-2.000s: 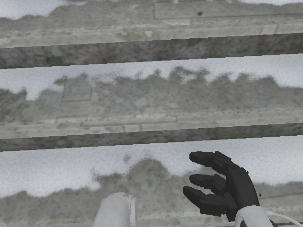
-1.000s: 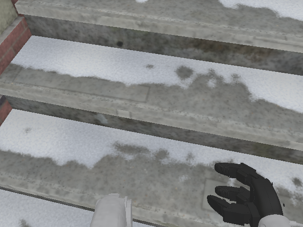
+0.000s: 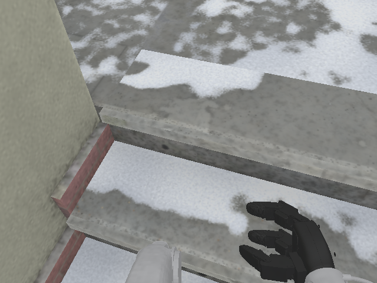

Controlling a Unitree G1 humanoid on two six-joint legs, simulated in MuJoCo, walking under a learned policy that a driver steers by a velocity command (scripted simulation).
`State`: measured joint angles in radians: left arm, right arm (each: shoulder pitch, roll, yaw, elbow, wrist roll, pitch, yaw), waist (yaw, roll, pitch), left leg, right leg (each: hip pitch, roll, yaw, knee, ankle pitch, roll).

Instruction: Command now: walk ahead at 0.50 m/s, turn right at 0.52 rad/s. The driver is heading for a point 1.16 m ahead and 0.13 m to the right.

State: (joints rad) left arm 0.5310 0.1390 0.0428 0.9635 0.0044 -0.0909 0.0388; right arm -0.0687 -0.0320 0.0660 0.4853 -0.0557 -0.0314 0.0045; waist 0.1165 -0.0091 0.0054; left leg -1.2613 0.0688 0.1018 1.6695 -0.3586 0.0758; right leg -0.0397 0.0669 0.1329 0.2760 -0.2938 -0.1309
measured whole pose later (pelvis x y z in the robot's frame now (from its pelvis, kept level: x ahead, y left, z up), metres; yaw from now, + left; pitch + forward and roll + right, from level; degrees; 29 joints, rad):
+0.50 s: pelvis +0.28 -0.02 +0.16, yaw -17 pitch +4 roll +0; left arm -0.09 0.05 -0.02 0.48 0.03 0.02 0.00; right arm 0.50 -0.15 -0.04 1.05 -0.03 -0.14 -0.02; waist -0.03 0.00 0.00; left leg 0.02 0.09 0.31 0.19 -0.26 -0.03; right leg -1.27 -0.05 -0.04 1.75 -0.37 -0.15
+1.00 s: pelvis +0.56 -0.16 +0.33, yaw -14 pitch +5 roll +3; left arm 0.51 0.14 0.02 1.05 -0.01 -0.12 0.03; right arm -0.05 -0.04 0.05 0.55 0.01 0.01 -0.01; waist 0.02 0.01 0.01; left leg -1.25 -0.03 0.17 1.60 -0.33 0.16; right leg 0.03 -0.01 -0.18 0.16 -0.15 -0.07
